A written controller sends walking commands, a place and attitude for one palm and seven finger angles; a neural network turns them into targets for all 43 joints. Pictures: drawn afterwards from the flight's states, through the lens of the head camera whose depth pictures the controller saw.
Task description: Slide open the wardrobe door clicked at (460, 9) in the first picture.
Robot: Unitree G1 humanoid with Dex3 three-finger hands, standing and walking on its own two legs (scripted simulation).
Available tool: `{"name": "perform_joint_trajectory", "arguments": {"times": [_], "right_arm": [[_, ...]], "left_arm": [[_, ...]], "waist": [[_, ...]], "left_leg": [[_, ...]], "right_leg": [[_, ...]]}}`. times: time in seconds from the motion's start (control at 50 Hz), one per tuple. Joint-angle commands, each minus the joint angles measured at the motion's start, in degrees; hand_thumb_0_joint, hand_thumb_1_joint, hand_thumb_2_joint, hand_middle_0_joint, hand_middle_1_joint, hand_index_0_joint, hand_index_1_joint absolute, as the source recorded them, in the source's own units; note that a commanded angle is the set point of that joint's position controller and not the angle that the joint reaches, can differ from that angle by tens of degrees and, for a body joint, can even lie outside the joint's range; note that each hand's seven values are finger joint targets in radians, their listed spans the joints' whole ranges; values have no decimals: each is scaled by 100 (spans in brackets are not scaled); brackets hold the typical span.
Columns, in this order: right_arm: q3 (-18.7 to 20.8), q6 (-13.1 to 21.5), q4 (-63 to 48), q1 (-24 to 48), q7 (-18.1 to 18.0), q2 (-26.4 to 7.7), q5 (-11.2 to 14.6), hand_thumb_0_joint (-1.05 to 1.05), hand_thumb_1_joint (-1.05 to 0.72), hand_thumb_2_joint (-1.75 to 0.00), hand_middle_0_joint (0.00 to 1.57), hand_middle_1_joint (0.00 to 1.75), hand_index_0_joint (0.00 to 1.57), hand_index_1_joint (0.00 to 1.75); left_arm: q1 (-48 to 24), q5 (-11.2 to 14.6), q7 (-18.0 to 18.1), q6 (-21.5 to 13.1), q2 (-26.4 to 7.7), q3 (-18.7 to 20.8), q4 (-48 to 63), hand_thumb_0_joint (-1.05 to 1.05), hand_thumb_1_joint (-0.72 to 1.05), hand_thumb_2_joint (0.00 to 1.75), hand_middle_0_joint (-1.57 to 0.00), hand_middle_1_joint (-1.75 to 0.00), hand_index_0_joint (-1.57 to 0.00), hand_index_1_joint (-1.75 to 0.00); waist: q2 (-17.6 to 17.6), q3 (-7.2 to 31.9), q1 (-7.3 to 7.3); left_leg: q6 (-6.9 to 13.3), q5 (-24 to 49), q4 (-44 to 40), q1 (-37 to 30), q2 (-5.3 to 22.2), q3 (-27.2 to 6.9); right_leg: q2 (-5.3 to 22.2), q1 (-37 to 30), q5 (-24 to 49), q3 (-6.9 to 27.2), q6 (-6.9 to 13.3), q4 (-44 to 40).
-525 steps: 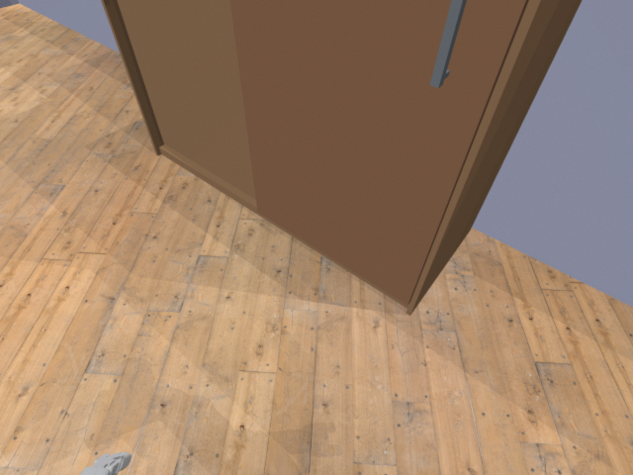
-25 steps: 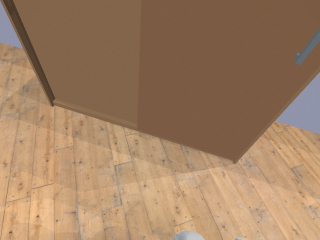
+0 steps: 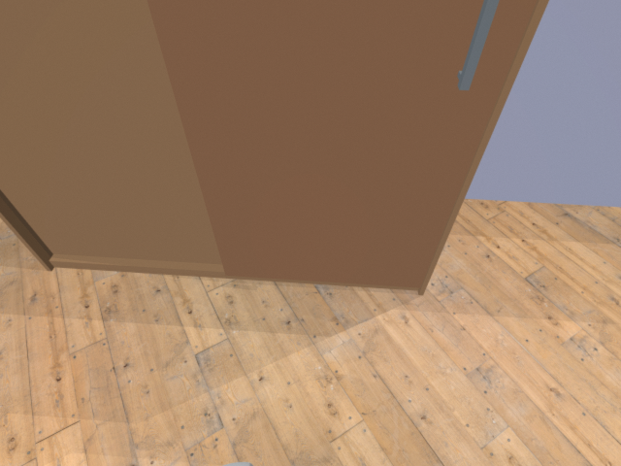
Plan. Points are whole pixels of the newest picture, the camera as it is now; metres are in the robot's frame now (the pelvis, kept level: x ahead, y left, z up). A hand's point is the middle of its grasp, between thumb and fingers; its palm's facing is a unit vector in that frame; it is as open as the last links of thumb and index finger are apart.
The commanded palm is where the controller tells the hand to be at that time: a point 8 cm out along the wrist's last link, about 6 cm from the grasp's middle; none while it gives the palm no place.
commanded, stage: take the last steps up to it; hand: right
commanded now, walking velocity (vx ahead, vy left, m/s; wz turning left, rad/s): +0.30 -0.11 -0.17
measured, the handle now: (477, 33) +0.83 -0.29 +0.19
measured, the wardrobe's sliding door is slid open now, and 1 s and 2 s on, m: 0.00 0.00 0.00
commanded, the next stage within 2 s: come to a stop and stand still in 1.00 s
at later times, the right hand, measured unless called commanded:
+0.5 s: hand out of the picture +0.01 -0.15 -0.16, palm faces +0.22 +0.96 -0.18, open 7.4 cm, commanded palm none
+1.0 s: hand (498, 343) +0.36 -0.32 -0.16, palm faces +0.11 +0.97 -0.21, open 7.4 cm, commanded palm none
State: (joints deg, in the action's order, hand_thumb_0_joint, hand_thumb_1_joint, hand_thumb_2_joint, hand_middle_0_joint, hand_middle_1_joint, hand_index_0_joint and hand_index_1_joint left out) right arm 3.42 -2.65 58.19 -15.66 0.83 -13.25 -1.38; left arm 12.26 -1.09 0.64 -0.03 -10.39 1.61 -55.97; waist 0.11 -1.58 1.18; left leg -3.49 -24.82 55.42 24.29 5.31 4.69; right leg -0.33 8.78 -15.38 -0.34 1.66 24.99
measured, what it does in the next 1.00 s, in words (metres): walks ahead: left foot, then right foot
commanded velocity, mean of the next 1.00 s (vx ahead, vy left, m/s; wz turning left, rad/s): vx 0.27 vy -0.07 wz -0.02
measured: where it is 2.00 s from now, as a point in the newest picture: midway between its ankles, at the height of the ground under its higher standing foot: (352, 448)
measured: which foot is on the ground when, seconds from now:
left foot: up 0.00-0.12, down 0.14-0.64, up 0.66-1.00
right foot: down 0.00-0.14, up 0.16-0.62, down 0.64-1.00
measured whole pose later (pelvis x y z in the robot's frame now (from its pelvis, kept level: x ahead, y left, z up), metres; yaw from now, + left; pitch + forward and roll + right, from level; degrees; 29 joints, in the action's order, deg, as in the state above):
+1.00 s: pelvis +0.27 -0.12 +0.00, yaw -3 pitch -1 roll -1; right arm 4.2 0.0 56.0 -8.4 0.1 -11.1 -1.6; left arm 18.6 -1.0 1.2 -3.6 -8.9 2.4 -61.4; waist 1.7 -0.9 -0.3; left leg -1.8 -11.6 53.7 32.8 6.6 3.8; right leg -2.3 4.1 -14.6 -11.6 4.1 19.2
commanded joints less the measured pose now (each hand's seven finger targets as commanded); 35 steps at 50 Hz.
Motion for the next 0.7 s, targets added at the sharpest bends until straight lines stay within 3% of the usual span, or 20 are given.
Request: {"name": "perform_joint_trajectory", "arguments": {"times": [0.0, 0.06, 0.08, 0.1, 0.12, 0.14, 0.16, 0.18, 0.22, 0.24, 0.28, 0.42, 0.5, 0.54, 0.58, 0.6, 0.62, 0.64, 0.66, 0.68], "right_arm": [[-1, 294, -671, 621, 29, -221, 4, 0, -90, -90, 20, 30, 20, 30], [3, 354, -535, 145, 26, -149, 1, 0, -90, -90, 20, 30, 20, 30], [36, 400, -375, -335, 21, -185, -8, 0, -90, -90, 20, 30, 20, 30], [91, 461, -195, -877, -18, -377, -40, 0, -90, -90, 20, 30, 20, 30], [209, 521, -64, -1437, -97, -945, -107, 0, -90, -90, 20, 30, 20, 30], [246, 484, -73, -1671, -138, -1237, -14, 0, -90, -90, 20, 30, 20, 30], [269, 520, -115, -1417, -169, -1227, 20, 0, -90, -90, 20, 30, 20, 30], [222, 535, -157, -1012, -195, -999, 15, 0, -90, -90, 20, 30, 20, 30], [70, 610, -251, -433, -197, -465, 2, 0, -90, -90, 20, 30, 20, 30], [47, 640, -227, -465, -192, -367, 6, 0, -90, -90, 20, 30, 20, 30], [22, 681, -72, -730, -195, -280, 7, 0, -90, -90, 20, 30, 20, 30], [7, 795, 362, -1422, -225, -269, -28, 0, -90, -90, 20, 30, 20, 30], [30, 755, 483, -1412, -262, -355, -68, 0, -90, -90, 20, 30, 20, 30], [82, 698, 486, -1302, -271, -442, -70, 0, -90, -90, 20, 30, 20, 30], [105, 634, 467, -1116, -256, -446, -44, 0, -90, -90, 20, 30, 20, 30], [63, 610, 446, -1272, -229, -187, -9, 0, -90, -90, 20, 30, 20, 30], [1, 578, 306, -1492, -181, 182, 62, 0, -90, -90, 20, 30, 20, 30], [-59, 554, 119, -1137, -212, 198, 49, 0, -90, -90, 20, 30, 20, 30], [-55, 560, 83, -811, -223, 224, 67, 0, -90, -90, 20, 30, 20, 30], [-28, 544, 104, -486, -164, 67, 59, 0, -90, -90, 20, 30, 20, 30]], "left_arm": [[560, -28, 37, -126, -1054, 262, 65, 0, 90, 90, -20, -30, -20, -30], [421, -27, 26, -121, -1026, 243, 36, 0, 90, 90, -20, -30, -20, -30], [298, -14, 19, -117, -979, 241, 47, 0, 90, 90, -20, -30, -20, -30], [265, 14, 5, -145, -810, 223, 70, 0, 90, 90, -20, -30, -20, -30], [323, 76, -35, -174, -405, 156, 209, 0, 90, 90, -20, -30, -20, -30], [-64, -9, -73, -123, -580, 200, 483, 0, 90, 90, -20, -30, -20, -30], [-187, -57, -120, -61, -750, 277, 469, 0, 90, 90, -20, -30, -20, -30], [-198, -69, -166, -20, -763, 320, 390, 0, 90, 90, -20, -30, -20, -30], [202, -98, -239, 32, -530, 298, 88, 0, 90, 90, -20, -30, -20, -30], [412, -96, -250, 68, -388, 272, -36, 0, 90, 90, -20, -30, -20, -30], [537, -73, -264, 74, -294, 273, -125, 0, 90, 90, -20, -30, -20, -30], [-235, -35, -339, -2, -172, 212, 154, 0, 90, 90, -20, -30, -20, -30], [-699, 0, -388, -96, -79, 136, 334, 0, 90, 90, -20, -30, -20, -30], [-516, 22, -370, -160, -133, 151, 299, 0, 90, 90, -20, -30, -20, -30], [505, -10, -280, -242, -434, 216, -18, 0, 90, 90, -20, -30, -20, -30], [1391, -59, -195, -296, -918, 330, -278, 0, 90, 90, -20, -30, -20, -30], [1963, -73, -99, -320, -1554, 493, -428, 0, 90, 90, -20, -30, -20, -30], [2064, -9, -21, -259, -1625, 474, -515, 0, 90, 90, -20, -30, -20, -30], [1626, 3, 40, -258, -1460, 450, -449, 0, 90, 90, -20, -30, -20, -30], [1061, 26, 30, -262, -1077, 376, -273, 0, 90, 90, -20, -30, -20, -30]], "waist": [[-869, -223, -323], [-810, -191, -48], [-554, -59, 204], [2, 55, 438], [1540, 187, 646], [1601, -133, 757], [1566, -475, 617], [1307, -823, 399], [675, -802, -16], [756, -651, -73], [1016, -485, -36], [828, -620, 164], [1063, -711, 229], [1091, -538, 152], [661, -54, -357], [-436, 580, -669], [-2066, 1002, -742], [-1843, 1106, -827], [-1714, 1010, -744], [-919, 394, -586]], "left_leg": [[13, -34, -935, 411, -37, 104], [37, 338, -1911, -731, -232, 251], [54, 735, -2544, -1559, -276, 282], [131, 763, -3092, -2545, 7, -51], [542, -555, -3961, -3358, 1465, -1840], [1004, -1523, -4774, -2895, 2449, -3369], [1106, -2673, -5204, -1903, 2529, -3837], [1038, -2828, -5300, -1365, 2431, -3558], [670, -1098, -4952, -926, 1682, -1822], [570, -395, -4855, -970, 1400, -1212], [513, 416, -4806, -1333, 1158, -637], [767, 1629, -4689, -2010, 1300, -248], [772, 2108, -4423, -1799, 1409, -77], [763, 2308, -4069, -1766, 1431, -54], [596, 2381, -2770, -1247, 1084, 324], [451, 1761, -1290, -769, 662, 592], [225, -961, 495, 687, -203, 699], [369, -1192, 1406, 1191, -230, -6], [430, -763, 1966, 1479, -6, -274], [432, -232, 2039, 1480, 294, -314]], "right_leg": [[1326, -193, -59, 1470, 961, -1147], [1174, 472, -256, 1349, 842, -819], [944, 892, -416, 1154, 679, -295], [534, 1598, -868, 804, 402, 508], [-126, 2784, -1521, 39, 48, 2164], [-89, 3407, -1936, 240, -41, 3249], [170, 3354, -1389, 538, -40, 3979], [339, 3354, -879, 547, -55, 4376], [539, 2880, 103, 349, -210, 4248], [502, 2719, 347, 185, -286, 4170], [485, 2731, 665, 7, -382, 3973], [680, 3105, 911, -303, -471, 2870], [632, 2240, 578, -528, -324, 1538], [503, 1589, 275, -616, -191, 1155], [273, -98, 457, -739, -101, 435], [719, -1329, 439, -325, -36, 201], [2145, -2195, 809, 1781, 389, -307], [2497, -2125, 488, 2161, 673, -795], [2612, -1727, 71, 2215, 825, -928], [2438, -818, -342, 1771, 847, -1085]]}}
